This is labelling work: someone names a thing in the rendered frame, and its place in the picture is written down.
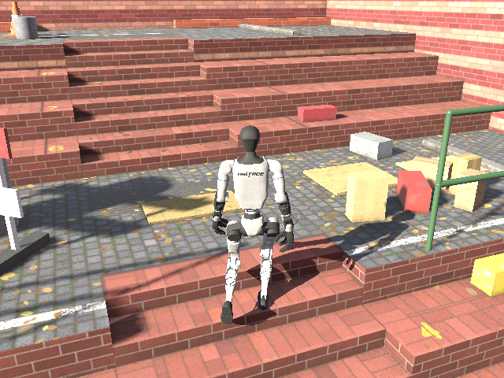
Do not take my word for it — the robot right forearm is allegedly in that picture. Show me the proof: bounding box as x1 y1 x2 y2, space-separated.
279 191 294 232

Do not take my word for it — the right robot upper arm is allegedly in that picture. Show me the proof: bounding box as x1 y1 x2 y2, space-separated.
267 159 287 204

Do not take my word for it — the robot head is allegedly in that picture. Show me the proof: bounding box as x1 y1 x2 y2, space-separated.
237 125 264 165

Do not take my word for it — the robot torso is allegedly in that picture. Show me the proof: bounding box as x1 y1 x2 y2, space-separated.
232 156 269 237

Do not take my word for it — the robot left forearm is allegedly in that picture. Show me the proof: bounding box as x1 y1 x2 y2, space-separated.
212 192 225 221

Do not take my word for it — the left robot hand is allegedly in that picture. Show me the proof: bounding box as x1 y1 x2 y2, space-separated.
212 218 228 235

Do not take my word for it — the right robot hand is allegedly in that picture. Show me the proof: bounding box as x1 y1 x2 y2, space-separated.
275 229 294 252

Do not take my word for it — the left robot upper arm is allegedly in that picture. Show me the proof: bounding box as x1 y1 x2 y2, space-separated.
217 160 234 202

